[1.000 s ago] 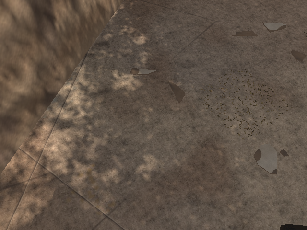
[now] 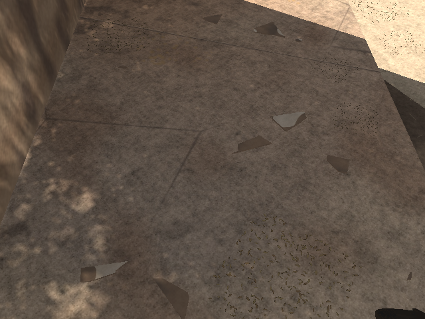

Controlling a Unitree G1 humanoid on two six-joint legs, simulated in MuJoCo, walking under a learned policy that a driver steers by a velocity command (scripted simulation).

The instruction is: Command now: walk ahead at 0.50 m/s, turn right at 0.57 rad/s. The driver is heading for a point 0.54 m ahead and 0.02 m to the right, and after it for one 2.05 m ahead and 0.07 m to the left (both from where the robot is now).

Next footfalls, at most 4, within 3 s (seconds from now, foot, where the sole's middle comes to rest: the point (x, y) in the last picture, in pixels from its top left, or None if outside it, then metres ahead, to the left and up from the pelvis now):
0.42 right None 0.36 -0.19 -0.77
0.96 left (229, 257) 0.70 -0.01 -0.77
1.44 right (274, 187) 1.00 -0.18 -0.77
1.92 left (190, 153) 1.15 0.16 -0.77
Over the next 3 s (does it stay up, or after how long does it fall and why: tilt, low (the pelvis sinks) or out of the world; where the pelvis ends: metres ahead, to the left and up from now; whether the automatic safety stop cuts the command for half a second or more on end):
stays up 1.63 0.09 -0.01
